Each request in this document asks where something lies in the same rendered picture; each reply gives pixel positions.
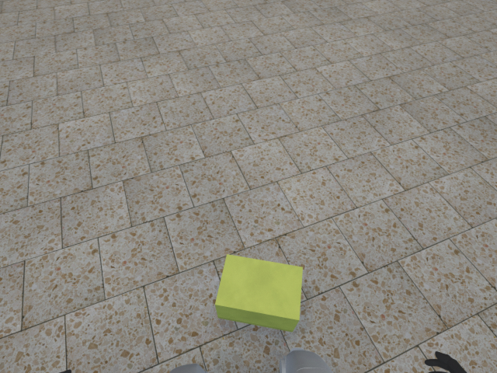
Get carton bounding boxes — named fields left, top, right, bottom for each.
left=215, top=254, right=303, bottom=332

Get robot right hand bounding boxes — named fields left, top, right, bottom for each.
left=425, top=351, right=467, bottom=373

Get robot right thigh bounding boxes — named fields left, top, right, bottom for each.
left=280, top=350, right=333, bottom=373

